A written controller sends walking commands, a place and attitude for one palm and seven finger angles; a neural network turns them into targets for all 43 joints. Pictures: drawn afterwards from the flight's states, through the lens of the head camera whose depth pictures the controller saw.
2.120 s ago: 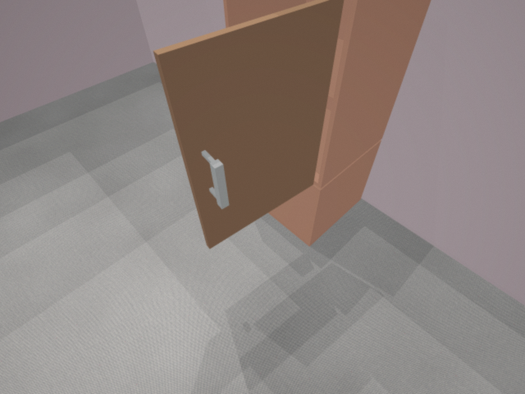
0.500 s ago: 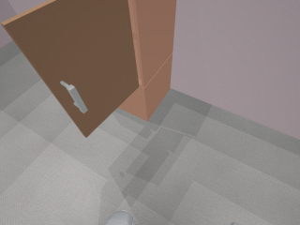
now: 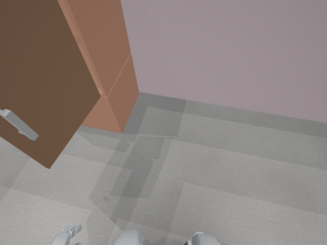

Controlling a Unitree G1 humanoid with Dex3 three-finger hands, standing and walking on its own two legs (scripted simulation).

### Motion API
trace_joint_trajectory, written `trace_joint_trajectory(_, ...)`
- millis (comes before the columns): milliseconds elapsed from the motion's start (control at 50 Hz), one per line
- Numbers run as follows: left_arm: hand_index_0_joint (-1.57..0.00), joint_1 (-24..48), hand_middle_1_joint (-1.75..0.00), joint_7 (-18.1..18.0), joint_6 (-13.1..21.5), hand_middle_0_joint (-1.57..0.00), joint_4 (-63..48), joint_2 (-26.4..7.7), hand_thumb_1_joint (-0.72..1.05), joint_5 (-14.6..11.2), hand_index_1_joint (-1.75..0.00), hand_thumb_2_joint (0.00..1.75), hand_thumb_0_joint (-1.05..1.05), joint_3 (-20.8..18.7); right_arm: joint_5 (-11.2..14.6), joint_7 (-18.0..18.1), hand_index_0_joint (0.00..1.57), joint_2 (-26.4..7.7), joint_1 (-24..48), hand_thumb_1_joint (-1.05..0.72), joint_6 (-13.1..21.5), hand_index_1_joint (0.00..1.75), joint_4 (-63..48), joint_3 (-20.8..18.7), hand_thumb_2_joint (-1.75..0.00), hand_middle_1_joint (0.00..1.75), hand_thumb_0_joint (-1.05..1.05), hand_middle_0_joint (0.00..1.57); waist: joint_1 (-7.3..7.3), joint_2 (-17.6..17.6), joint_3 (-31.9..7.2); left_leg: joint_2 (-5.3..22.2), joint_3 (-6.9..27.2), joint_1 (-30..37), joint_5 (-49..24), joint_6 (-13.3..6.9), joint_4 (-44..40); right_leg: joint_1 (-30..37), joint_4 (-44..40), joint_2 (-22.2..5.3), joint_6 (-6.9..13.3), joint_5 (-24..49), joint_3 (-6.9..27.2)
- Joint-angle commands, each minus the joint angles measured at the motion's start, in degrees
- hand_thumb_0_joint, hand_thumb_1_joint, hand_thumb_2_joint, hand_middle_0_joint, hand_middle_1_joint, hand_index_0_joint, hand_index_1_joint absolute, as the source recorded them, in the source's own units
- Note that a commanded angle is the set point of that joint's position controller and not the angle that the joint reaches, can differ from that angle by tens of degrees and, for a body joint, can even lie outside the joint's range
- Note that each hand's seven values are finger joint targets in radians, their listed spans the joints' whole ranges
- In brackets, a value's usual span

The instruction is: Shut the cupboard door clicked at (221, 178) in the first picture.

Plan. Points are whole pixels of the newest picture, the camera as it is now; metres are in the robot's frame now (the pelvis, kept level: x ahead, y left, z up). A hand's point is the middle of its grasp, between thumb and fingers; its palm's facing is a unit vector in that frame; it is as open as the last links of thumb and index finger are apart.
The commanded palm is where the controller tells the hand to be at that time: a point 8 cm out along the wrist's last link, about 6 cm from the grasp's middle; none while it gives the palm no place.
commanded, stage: walk to a spot facing it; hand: left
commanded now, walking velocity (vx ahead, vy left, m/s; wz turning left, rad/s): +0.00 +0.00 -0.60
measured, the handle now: (15, 124) +0.41 +0.49 -0.02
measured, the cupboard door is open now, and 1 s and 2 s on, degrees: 84 84 84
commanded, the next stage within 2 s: turn to face it in 1.42 s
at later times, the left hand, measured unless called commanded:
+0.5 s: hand (127, 211) +0.21 +0.13 -0.14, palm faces -0.33 -0.92 -0.22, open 7.4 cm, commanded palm none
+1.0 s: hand (174, 162) +0.36 +0.00 -0.14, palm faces -0.58 -0.80 -0.16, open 7.4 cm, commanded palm none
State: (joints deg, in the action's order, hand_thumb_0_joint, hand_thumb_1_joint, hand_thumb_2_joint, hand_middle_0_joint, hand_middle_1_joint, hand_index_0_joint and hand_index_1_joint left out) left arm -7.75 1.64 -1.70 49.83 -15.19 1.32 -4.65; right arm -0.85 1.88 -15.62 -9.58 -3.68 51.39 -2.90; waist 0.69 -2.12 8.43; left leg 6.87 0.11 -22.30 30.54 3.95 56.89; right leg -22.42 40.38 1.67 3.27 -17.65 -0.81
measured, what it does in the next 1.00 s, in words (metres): walks ahead, turning right: left foot, then right foot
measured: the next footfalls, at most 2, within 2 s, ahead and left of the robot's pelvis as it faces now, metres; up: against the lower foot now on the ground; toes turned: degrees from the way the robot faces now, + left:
left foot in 0.24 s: +0.06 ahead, +0.13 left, +0.00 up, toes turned -8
right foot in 0.50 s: +0.03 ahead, -0.16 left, +0.00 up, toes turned -23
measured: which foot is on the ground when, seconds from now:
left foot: up 0.00-0.22, down 0.24-0.48, up 0.50-0.76, down 0.78-1.00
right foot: down 0.00-0.24, up 0.26-0.48, down 0.50-0.78, up 0.80-1.00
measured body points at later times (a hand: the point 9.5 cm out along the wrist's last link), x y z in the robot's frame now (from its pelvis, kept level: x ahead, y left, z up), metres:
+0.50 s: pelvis +0.03 -0.04 +0.01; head +0.08 -0.05 +0.46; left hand +0.22 +0.18 -0.12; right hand -0.03 -0.28 -0.14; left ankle +0.02 +0.13 -0.71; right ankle +0.00 -0.14 -0.72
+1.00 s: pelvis +0.17 -0.10 +0.03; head +0.22 -0.12 +0.47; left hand +0.39 +0.04 -0.12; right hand +0.04 -0.30 -0.11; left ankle +0.20 +0.03 -0.72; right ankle +0.11 -0.22 -0.65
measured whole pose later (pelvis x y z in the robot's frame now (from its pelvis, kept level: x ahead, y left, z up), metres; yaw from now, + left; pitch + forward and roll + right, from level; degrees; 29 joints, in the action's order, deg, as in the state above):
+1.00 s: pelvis +0.17 -0.10 +0.03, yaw -36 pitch +2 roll -1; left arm -7.8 4.1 -1.0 54.3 -13.1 1.9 -4.4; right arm -2.5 0.7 -10.4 -18.9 3.4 55.0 -0.7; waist -0.1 1.2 4.1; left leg 7.0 -10.9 -8.6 16.6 2.3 23.7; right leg -31.2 55.2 -3.7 0.2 -17.9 -4.4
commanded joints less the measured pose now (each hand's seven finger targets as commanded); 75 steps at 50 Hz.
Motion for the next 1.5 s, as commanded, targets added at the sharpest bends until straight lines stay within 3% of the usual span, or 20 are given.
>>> trace_joint_trajectory(0, -0.20, -1.08, -0.30, -2.48, -0.28, -0.20, -4.18, -10.06, 0.90, 0.51, -0.30, 0.90, 0.00, -2.11, 0.17, 0.00, 0.20, -4.71, 1.29, -0.90, 1.81, 0.30, -5.32, -1.13, -0.90, 0.30, 0.00, 0.20, 0.19, 13.82, -11.22, -1.51, 0.59, -6.07, -2.33, -0.47, 8.77, 7.96, -19.68, -15.22, 8.42, 15.37, 21.57)
trace_joint_trajectory(180, -0.20, 1.15, -0.30, -1.93, -0.73, -0.20, -3.82, -8.83, 0.90, -0.29, -0.30, 0.90, 0.00, -1.71, 0.63, 0.29, 0.20, -3.81, -8.39, -0.90, 3.13, 0.30, -1.89, -0.88, -0.90, 0.30, 0.00, 0.20, -3.46, 7.83, -12.09, -4.40, -0.53, 14.84, -13.09, -2.45, -30.93, -0.27, -16.11, -8.30, 2.94, 4.99, 22.74)
trace_joint_trajectory(220, -0.20, 0.92, -0.30, -0.79, -0.82, -0.20, -6.07, -3.97, 0.90, -1.04, -0.30, 0.90, 0.00, -0.54, -1.02, 1.03, 0.20, -12.69, -9.07, -0.90, 3.97, 0.30, -2.88, -2.22, -0.90, 0.30, 0.00, 0.20, -3.38, -16.25, -9.63, 19.79, 26.03, 18.60, -11.15, -12.68, -45.94, -14.11, 7.54, 3.87, -3.93, -15.30, 5.08)
trace_joint_trajectory(240, -0.20, 2.97, -0.30, -0.06, -0.40, -0.20, -6.82, -6.45, 0.90, -0.28, -0.30, 0.90, 0.00, -1.18, -1.09, 1.12, 0.20, -12.93, -7.58, -0.90, 4.16, 0.30, -3.97, -2.11, -0.90, 0.30, 0.00, 0.20, -3.19, -9.37, -8.54, 23.21, 26.30, 10.80, -16.45, -16.73, -45.42, -10.86, 18.38, -0.28, -4.54, -15.37, 5.10)
trace_joint_trajectory(320, -0.20, 4.02, -0.30, 1.34, -0.54, -0.20, -5.20, -2.46, 0.90, -0.21, -0.30, 0.90, 0.00, -0.47, -1.71, 0.79, 0.20, -8.28, -5.18, -0.90, 4.47, 0.30, -3.36, -1.14, -0.90, 0.30, 0.00, 0.20, -1.40, -9.54, -10.35, 11.59, 3.00, 16.06, -35.61, -10.79, -36.89, -8.44, 15.35, -2.91, -5.78, -10.31, -0.89)
trace_joint_trajectory(400, -0.20, 6.09, -0.30, 2.29, 0.56, -0.20, -5.17, -1.38, 0.90, -0.09, -0.30, 0.90, 0.00, 0.06, -1.58, 0.05, 0.20, -10.11, -10.01, -0.90, 4.46, 0.30, -1.33, -2.01, -0.90, 0.30, 0.00, 0.20, -3.89, -10.15, -10.25, 11.30, -2.47, 16.09, -29.51, -8.29, -32.64, 1.19, -1.73, -0.44, -4.24, -9.26, -7.29)
trace_joint_trajectory(440, -0.20, -3.07, -0.30, 1.98, 1.24, -0.20, -1.74, -4.23, 0.90, 0.01, -0.30, 0.90, 0.00, -1.19, -0.96, -0.47, 0.20, -9.64, -7.19, -0.90, 4.36, 0.30, -2.15, -2.15, -0.90, 0.30, 0.00, 0.20, 1.06, -3.64, -11.69, 7.91, -7.36, 4.39, -19.77, -4.51, -20.57, 19.69, -13.77, -0.04, -2.09, -0.96, -6.44)
trace_joint_trajectory(480, -0.20, -16.03, -0.30, -0.19, 1.86, -0.20, 1.89, -15.97, 0.90, -0.45, -0.30, 0.90, 0.00, -3.95, -0.01, -1.19, 0.20, -4.35, 4.59, -0.90, 4.29, 0.30, -8.61, -0.65, -0.90, 0.30, 0.00, 0.20, 8.93, 20.94, -9.99, -1.65, -7.14, -23.29, 10.47, 0.16, 7.06, 30.56, -26.32, -25.64, 10.90, 3.08, 33.30)
trace_joint_trajectory(720, -0.20, -1.73, -0.30, -0.33, 3.31, -0.20, 0.25, -7.80, 0.90, -0.05, -0.30, 0.90, 0.00, -1.88, -0.35, -1.73, 0.20, -3.77, -7.97, -0.90, 6.71, 0.30, -1.35, -1.41, -0.90, 0.30, 0.00, 0.20, -4.92, 5.45, -8.63, -4.20, -5.98, 18.01, -16.87, -0.68, -29.23, -0.58, -16.60, -8.41, 4.26, -4.13, 14.29)
trace_joint_trajectory(760, -0.20, -0.92, -0.30, 0.48, 3.21, -0.20, -2.35, -1.08, 0.90, -0.49, -0.30, 0.90, 0.00, 0.00, -2.01, -0.50, 0.20, -14.10, -22.28, -0.90, 7.51, 0.30, 1.70, -3.56, -0.90, 0.30, 0.00, 0.20, -10.25, -20.42, -13.36, 21.19, 27.22, 32.21, 1.46, -10.21, -43.05, -18.94, 17.87, 3.05, -1.99, -18.04, 0.03)
trace_joint_trajectory(780, -0.20, 2.46, -0.30, 0.87, 3.74, -0.20, -4.06, -3.12, 0.90, -0.11, -0.30, 0.90, 0.00, -0.58, -1.87, -0.13, 0.20, -13.53, -21.87, -0.90, 7.25, 0.30, 1.22, -2.96, -0.90, 0.30, 0.00, 0.20, -9.53, -10.21, -11.24, 25.33, 33.05, 28.48, 2.83, -15.01, -46.21, -22.25, 25.82, -1.92, -1.50, -15.73, 4.51)
trace_joint_trajectory(900, -0.20, 3.44, -0.30, 2.67, 2.41, -0.20, -1.30, 1.21, 0.90, 0.37, -0.30, 0.90, 0.00, 0.45, -1.42, -0.24, 0.20, -5.37, -13.70, -0.90, 8.45, 0.30, 1.55, -0.61, -0.90, 0.30, 0.00, 0.20, -2.85, -7.59, -7.19, 12.53, -1.96, 20.09, -31.83, -9.13, -42.19, -16.31, 19.65, -7.46, -3.48, -0.56, -1.02)
trace_joint_trajectory(1060, -0.20, -0.88, -0.30, 2.10, 2.75, -0.20, 0.96, -1.31, 0.90, 0.59, -0.30, 0.90, 0.00, -0.03, -1.20, -1.07, 0.20, -6.08, -13.11, -0.90, 6.80, 0.30, 3.57, -0.87, -0.90, 0.30, 0.00, 0.20, 1.63, -4.22, -10.02, 10.14, -12.13, 12.23, -38.48, -5.90, -27.64, 13.85, -7.42, -0.99, -0.31, 4.01, -9.27)
trace_joint_trajectory(1080, -0.20, -11.10, -0.30, 1.45, 3.43, -0.20, 4.29, -5.38, 0.90, 0.74, -0.30, 0.90, 0.00, -1.24, -0.44, -1.49, 0.20, -4.96, -10.72, -0.90, 6.95, 0.30, 2.94, -0.43, -0.90, 0.30, 0.00, 0.20, 6.81, 2.32, -14.15, 7.19, -15.23, 1.57, -36.86, -3.69, -13.96, 30.68, -9.24, -4.75, 2.47, 2.04, -3.17)
trace_joint_trajectory(1100, -0.20, -21.60, -0.30, 0.23, 3.89, -0.20, 6.89, -13.25, 0.90, 0.73, -0.30, 0.90, 0.00, -3.61, 0.82, -1.81, 0.20, -0.90, -8.84, -0.90, 7.26, 0.30, -0.02, 0.46, -0.90, 0.30, 0.00, 0.20, 10.67, 20.52, -20.88, -1.85, -16.31, -16.09, -5.90, -0.95, 8.03, 44.80, -16.76, -22.65, 9.59, 2.11, 23.87)
trace_joint_trajectory(1120, -0.20, -21.45, -0.30, -0.50, 3.55, -0.20, 7.25, -14.92, 0.90, -0.91, -0.30, 0.90, 0.00, -3.47, 0.64, -1.52, 0.20, -2.09, -4.08, -0.90, 7.19, 0.30, -1.67, -0.16, -0.90, 0.30, 0.00, 0.20, 10.40, 16.53, -17.67, -1.75, -6.08, -22.36, 5.94, -1.33, 18.66, 39.89, -24.12, -28.25, 13.64, 6.84, 32.84)
trace_joint_trajectory(1220, -0.20, -2.55, -0.30, -1.75, 4.53, -0.20, 2.62, -4.59, 0.90, 0.14, -0.30, 0.90, 0.00, -0.65, -0.87, -1.87, 0.20, 0.56, -8.72, -0.90, 5.01, 0.30, 3.93, -0.46, -0.90, 0.30, 0.00, 0.20, -1.75, 9.92, -7.39, 3.63, -2.55, -6.76, -8.39, -0.52, 3.23, 8.33, -27.34, -17.92, 8.25, 6.86, 10.17)
trace_joint_trajectory(1400, -0.20, -5.47, -0.30, -0.92, 5.08, -0.20, 6.64, -3.85, 0.90, -0.62, -0.30, 0.90, 0.00, -0.78, -1.09, -2.38, 0.20, -0.03, -10.41, -0.90, 7.23, 0.30, 5.07, -0.90, -0.90, 0.30, 0.00, 0.20, -4.19, 2.70, -7.53, -2.06, -7.25, 13.53, -21.14, -2.08, -29.32, 7.08, -16.49, -10.54, 4.02, 7.78, 4.75)
trace_joint_trajectory(1440, -0.20, -6.53, -0.30, -0.53, 5.06, -0.20, 4.87, 1.13, 0.90, -0.97, -0.30, 0.90, 0.00, 0.47, -2.42, -1.28, 0.20, -9.68, -22.09, -0.90, 7.60, 0.30, 7.73, -2.99, -0.90, 0.30, 0.00, 0.20, -8.19, -14.18, -13.71, 18.05, 19.39, 30.47, -17.19, -12.76, -38.32, -10.37, 13.06, -0.22, -1.11, -7.08, -5.31)
trace_joint_trajectory(1480, -0.20, 0.77, -0.30, -0.71, 5.43, -0.20, 2.79, 0.14, 0.90, -0.10, -0.30, 0.90, 0.00, 0.65, -2.04, -0.83, 0.20, -7.86, -21.46, -0.90, 7.01, 0.30, 7.64, -2.39, -0.90, 0.30, 0.00, 0.20, -8.27, -11.42, -9.30, 21.53, 23.41, 24.35, -20.85, -16.10, -41.71, -18.49, 30.66, -3.70, -1.08, -13.04, 0.86)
